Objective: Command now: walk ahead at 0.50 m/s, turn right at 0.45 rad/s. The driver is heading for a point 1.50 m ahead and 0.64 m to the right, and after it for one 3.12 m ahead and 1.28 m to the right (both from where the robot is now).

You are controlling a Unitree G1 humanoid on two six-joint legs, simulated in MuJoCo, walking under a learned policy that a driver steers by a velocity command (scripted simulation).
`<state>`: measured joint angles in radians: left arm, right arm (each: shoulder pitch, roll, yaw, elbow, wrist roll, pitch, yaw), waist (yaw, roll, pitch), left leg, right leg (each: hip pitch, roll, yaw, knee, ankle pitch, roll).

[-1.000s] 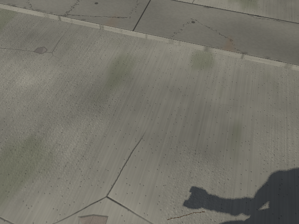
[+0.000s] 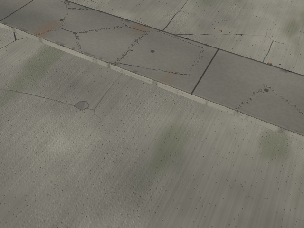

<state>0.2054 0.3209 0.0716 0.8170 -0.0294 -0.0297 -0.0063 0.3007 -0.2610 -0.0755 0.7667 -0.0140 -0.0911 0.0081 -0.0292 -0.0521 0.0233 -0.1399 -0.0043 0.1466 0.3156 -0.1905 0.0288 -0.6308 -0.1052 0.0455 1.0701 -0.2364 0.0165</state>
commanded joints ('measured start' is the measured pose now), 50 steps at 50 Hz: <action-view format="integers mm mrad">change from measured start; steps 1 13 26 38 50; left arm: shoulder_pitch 6 119 72 128 22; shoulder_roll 8 141 130 63 17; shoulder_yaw -1 67 43 26 4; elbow -60 -92 -139 -132 -209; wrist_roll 7 4 12 14 16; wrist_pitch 3 13 -37 -6 -5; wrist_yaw -10 -41 13 25 7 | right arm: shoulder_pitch -80 -34 -224 -118 -69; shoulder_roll -130 -219 -99 -196 -147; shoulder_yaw -33 -60 -8 -43 -20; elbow -56 2 -110 -101 -5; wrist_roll -2 50 -1 6 14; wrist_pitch -25 40 -6 -55 -34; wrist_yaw -14 -28 -18 9 8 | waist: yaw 35 164 49 -39 15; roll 116 97 7 -45 121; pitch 16 -129 -32 -155 -1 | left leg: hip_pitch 13 100 -487 41 28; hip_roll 277 242 86 78 254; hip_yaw -116 114 -208 -261 -308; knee -198 393 505 129 -178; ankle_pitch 203 738 114 129 144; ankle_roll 163 28 -95 33 192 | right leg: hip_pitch -49 471 429 442 -64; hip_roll -40 172 -21 41 4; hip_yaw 47 -173 227 312 68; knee -120 -481 -854 -429 -98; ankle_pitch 154 79 280 222 22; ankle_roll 5 -172 -279 -147 -17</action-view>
